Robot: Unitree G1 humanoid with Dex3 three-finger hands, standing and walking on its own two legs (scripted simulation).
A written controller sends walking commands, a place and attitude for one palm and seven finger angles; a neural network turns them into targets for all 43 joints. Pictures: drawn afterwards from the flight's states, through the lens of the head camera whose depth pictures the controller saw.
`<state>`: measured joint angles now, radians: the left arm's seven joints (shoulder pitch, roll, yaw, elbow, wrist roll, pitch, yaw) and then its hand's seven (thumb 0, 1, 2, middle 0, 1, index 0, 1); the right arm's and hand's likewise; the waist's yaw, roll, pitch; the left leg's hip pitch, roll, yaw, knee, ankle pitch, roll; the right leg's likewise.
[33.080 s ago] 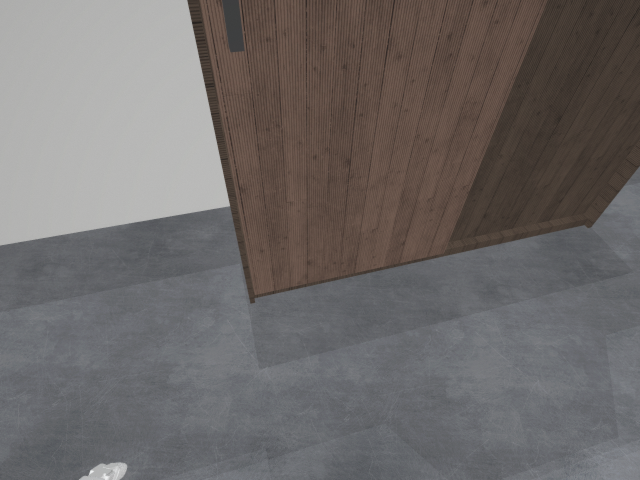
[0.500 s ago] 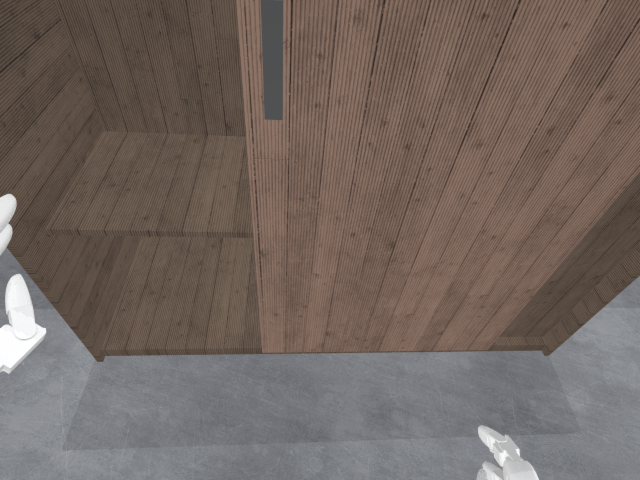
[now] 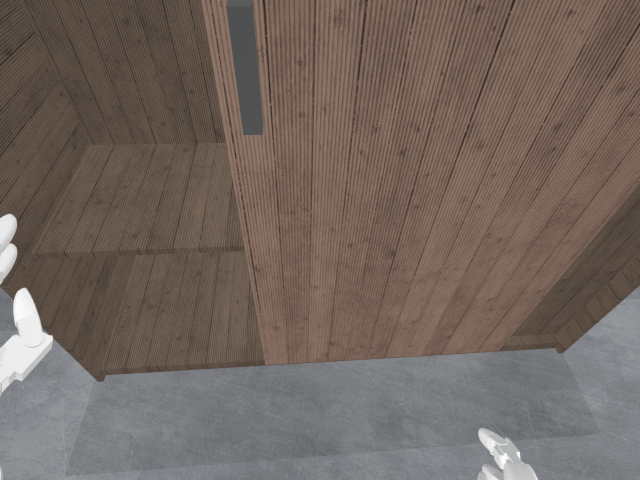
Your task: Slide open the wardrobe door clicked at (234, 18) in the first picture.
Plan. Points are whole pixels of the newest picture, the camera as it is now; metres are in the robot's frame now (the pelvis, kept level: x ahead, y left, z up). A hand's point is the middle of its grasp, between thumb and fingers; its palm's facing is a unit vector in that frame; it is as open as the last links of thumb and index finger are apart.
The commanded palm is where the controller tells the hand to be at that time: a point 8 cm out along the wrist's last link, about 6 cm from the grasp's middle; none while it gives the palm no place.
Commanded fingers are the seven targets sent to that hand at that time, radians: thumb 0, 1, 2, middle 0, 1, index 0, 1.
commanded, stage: stop stepping back and stand still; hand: left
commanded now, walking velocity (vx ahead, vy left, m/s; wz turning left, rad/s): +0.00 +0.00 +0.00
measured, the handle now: (248, 66) +0.54 +0.13 +0.25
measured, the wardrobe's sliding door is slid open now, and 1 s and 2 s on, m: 0.51 0.51 0.51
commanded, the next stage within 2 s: let the arm hang, fingers relaxed in 0.20 s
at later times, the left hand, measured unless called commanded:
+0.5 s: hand (139, 477) +0.15 +0.24 -0.10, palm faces +0.05 -0.93 -0.36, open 7.4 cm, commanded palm none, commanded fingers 0.00 0.90 0.90 -0.20 -0.30 -0.20 -0.30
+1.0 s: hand out of the picture -0.06 +0.18 -0.16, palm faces +0.04 -0.98 -0.21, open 7.4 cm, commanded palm none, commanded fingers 0.00 0.90 0.90 -0.20 -0.30 -0.20 -0.30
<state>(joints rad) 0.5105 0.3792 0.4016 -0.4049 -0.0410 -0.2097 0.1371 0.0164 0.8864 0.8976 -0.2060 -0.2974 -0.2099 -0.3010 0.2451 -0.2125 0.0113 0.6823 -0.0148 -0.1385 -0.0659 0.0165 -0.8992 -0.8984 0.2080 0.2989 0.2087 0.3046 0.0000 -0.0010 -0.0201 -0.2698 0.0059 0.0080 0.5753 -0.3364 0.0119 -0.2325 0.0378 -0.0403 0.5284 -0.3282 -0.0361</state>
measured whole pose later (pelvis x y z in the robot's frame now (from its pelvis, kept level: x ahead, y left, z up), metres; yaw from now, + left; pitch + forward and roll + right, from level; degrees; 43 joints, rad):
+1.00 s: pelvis -0.03 +0.00 +0.01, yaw +2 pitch +0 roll +0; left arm 0.28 0.17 0.01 1.16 0.01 0.01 0.02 0.01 0.91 0.90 -0.19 -0.29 -0.20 -0.30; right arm 0.29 -0.13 0.00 1.13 -0.03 0.02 -0.03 0.01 -0.91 -0.90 0.20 0.30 0.20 0.30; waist -0.01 0.02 0.05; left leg -0.23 -0.02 -0.01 0.44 -0.21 0.02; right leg -0.19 0.02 -0.06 0.41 -0.22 -0.03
